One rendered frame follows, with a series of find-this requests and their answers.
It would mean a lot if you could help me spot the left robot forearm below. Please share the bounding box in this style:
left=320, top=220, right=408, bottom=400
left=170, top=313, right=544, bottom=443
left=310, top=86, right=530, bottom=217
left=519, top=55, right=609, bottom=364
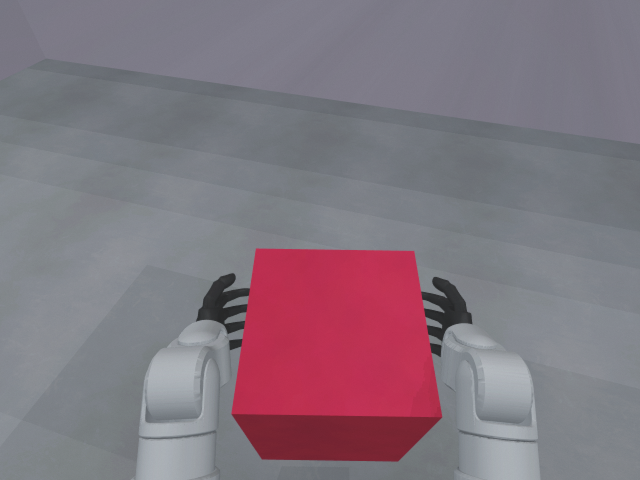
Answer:
left=131, top=320, right=232, bottom=480

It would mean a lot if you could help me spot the right robot hand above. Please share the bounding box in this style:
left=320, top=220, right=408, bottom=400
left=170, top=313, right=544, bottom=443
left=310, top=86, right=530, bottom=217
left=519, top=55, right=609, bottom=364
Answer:
left=421, top=277, right=472, bottom=357

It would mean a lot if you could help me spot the left robot hand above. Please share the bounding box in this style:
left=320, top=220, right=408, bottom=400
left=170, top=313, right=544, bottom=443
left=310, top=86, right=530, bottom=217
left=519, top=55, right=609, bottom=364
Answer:
left=196, top=273, right=250, bottom=350

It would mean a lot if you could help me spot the carton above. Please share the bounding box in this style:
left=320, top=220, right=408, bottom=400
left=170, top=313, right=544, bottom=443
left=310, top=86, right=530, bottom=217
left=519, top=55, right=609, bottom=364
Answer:
left=231, top=249, right=442, bottom=462

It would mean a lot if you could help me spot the right robot forearm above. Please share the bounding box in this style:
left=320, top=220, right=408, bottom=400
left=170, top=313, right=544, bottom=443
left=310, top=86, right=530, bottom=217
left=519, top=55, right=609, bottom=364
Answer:
left=440, top=323, right=541, bottom=480

